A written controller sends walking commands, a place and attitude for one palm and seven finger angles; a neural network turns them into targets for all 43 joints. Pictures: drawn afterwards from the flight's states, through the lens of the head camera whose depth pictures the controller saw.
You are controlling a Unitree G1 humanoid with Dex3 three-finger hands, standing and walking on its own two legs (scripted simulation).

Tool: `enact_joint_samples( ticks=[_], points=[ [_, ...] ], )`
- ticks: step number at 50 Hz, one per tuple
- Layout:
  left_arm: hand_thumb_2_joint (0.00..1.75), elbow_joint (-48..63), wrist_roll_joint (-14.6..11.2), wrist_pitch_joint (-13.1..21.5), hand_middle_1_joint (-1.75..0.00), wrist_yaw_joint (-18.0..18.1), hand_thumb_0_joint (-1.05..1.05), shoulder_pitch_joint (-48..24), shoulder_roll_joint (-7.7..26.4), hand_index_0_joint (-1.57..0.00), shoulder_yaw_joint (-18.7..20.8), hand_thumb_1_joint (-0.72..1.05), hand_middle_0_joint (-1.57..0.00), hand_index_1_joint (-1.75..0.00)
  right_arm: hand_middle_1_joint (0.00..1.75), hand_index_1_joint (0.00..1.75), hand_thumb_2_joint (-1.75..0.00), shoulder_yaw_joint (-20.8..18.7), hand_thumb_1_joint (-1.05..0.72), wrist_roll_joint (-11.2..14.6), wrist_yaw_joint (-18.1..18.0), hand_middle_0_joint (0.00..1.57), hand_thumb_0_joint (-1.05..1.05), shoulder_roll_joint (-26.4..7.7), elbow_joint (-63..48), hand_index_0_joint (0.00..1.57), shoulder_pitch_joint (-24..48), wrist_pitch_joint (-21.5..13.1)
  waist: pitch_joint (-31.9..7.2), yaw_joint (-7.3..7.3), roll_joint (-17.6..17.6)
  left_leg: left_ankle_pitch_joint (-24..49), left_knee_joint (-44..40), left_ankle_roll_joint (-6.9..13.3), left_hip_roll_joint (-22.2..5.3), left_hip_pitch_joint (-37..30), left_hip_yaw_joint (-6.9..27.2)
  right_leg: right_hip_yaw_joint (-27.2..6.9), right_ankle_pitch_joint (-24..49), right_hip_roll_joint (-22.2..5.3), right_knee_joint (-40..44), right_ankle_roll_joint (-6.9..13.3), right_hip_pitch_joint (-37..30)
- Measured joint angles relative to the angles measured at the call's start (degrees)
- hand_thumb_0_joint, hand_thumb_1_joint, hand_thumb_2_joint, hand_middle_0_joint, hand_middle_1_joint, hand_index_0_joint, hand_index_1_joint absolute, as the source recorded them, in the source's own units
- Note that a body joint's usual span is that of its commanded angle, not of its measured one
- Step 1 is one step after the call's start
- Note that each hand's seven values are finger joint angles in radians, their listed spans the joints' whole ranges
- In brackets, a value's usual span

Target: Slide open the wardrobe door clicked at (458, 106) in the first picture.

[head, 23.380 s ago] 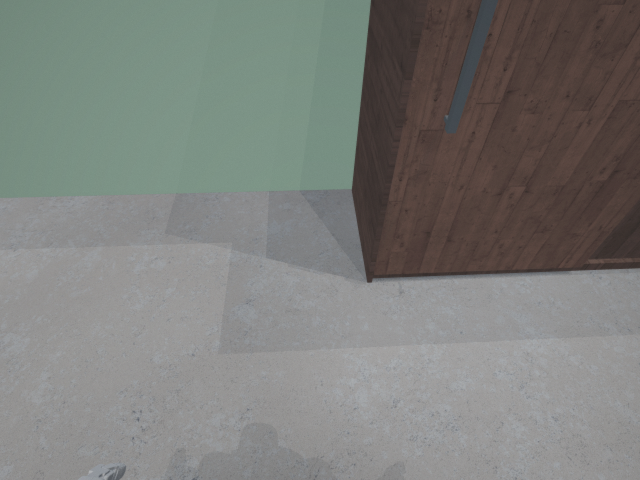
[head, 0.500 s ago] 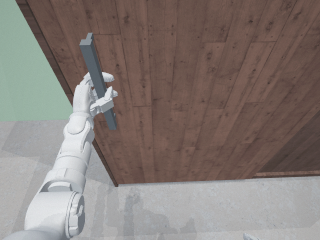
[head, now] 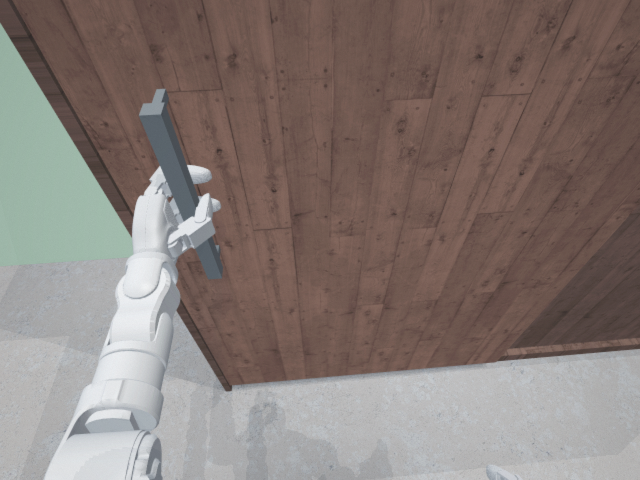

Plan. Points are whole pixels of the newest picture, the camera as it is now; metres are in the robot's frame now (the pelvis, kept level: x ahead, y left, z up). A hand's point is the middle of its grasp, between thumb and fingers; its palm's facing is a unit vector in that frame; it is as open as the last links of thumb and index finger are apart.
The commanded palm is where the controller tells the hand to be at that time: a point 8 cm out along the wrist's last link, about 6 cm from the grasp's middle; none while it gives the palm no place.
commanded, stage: tug the door sideways, standing still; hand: left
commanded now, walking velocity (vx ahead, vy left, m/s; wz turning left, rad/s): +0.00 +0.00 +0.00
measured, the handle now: (192, 199) +0.46 +0.18 +0.10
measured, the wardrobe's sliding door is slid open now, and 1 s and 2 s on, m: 0.00 0.06 0.19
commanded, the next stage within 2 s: step sideways, sliding the door along in 0.74 s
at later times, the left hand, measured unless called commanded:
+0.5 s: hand (208, 221) +0.41 +0.15 +0.11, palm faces +0.14 -0.99 -0.01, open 5.7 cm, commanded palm +0.38 +0.15 +0.11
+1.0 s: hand (247, 220) +0.41 +0.10 +0.11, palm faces +0.02 -0.99 -0.12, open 6.0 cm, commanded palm +0.39 +0.13 +0.11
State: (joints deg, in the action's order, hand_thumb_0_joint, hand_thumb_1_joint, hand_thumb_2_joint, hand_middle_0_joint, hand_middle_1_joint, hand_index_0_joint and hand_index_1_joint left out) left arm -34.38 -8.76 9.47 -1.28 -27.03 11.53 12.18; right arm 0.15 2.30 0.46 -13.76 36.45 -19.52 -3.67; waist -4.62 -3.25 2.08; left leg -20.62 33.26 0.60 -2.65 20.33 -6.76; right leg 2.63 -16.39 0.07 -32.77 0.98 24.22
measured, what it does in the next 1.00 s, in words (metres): stands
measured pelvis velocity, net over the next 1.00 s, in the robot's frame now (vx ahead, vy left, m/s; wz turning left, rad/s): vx -0.01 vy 0.00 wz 0.06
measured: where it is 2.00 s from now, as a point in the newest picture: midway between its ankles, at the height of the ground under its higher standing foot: outside the picture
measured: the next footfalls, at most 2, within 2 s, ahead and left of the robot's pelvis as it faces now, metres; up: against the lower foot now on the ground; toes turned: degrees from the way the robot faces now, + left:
left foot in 1.42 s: +0.06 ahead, +0.08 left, +0.00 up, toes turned +14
right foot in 1.68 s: +0.14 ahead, -0.32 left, +0.00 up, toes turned +2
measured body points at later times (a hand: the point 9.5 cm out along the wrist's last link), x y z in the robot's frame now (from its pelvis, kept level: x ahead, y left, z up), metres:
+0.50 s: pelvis +0.01 +0.00 +0.00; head +0.05 +0.00 +0.45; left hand +0.40 +0.20 +0.11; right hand +0.16 -0.22 -0.12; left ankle -0.05 +0.11 -0.73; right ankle +0.00 -0.11 -0.73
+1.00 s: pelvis -0.01 +0.00 +0.00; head +0.03 -0.02 +0.44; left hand +0.40 +0.15 +0.11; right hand +0.10 -0.24 -0.13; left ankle -0.05 +0.11 -0.73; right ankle +0.00 -0.11 -0.73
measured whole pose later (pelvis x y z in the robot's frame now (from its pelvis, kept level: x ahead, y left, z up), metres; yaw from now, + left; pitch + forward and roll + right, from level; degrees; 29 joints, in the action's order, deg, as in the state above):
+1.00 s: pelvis -0.01 +0.00 +0.00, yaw +4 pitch +4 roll +0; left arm -39.8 -5.2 8.5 5.7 -37.1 8.5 -1.6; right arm 0.9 1.9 -4.7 -12.2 40.2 -15.1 -1.0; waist 1.2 -2.0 1.9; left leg -20.7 35.3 0.8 -0.7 18.6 -3.1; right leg 4.5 -18.2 -1.7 -36.0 0.8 21.7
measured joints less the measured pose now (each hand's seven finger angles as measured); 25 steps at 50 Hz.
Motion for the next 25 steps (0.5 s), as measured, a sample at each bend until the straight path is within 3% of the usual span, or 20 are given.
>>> enact_joint_samples(
  ticks=[9, 16, 25],
  points=[
    [0.77, 11.3, 0.0, -3.8, -1.4, 0.1, 0.02, 7.1, -1.5, -0.32, -2.1, 0.76, -0.32, -1.4, 0.3, 0.3, -0.9, -0.4, -0.9, 0.1, -0.1, 0.2, 0.01, 0.3, -1.4, 0.2, 1.5, 0.2, 0.1, 1.07, 0.1, -0.3, -2.2, -0.1, 0.1, -3.1, 0.5, 0.0, -0.5, 0.2, 2.6, -0.3, -3.4],
    [0.82, 10.0, 1.3, -5.6, -1.4, 2.6, 0.03, 3.0, -4.2, -0.37, -6.0, 0.73, -0.36, -1.4, 0.3, 0.3, -0.9, -0.7, -0.9, -0.5, -0.7, 0.2, 0.01, 0.3, 0.5, 0.2, 3.6, 0.9, 0.7, 3.14, 0.2, -0.8, -0.9, -0.1, 0.9, -1.8, 3.4, 2.6, -1.3, -0.8, 1.8, -0.4, -3.5],
    [0.82, 4.4, 1.7, -4.7, -1.4, 5.9, 0.02, -1.3, -5.2, -0.35, -8.9, 0.74, -0.35, -1.4, 0.3, 0.3, -0.9, -0.1, -0.9, -1.2, -0.3, 0.2, 0.01, 1.4, 1.3, 0.2, 4.1, 0.7, 0.6, 3.54, 0.5, -0.7, 0.5, 0.1, 1.9, -0.5, 4.9, 3.4, -1.9, -1.6, 0.3, -0.6, -2.8]
  ],
)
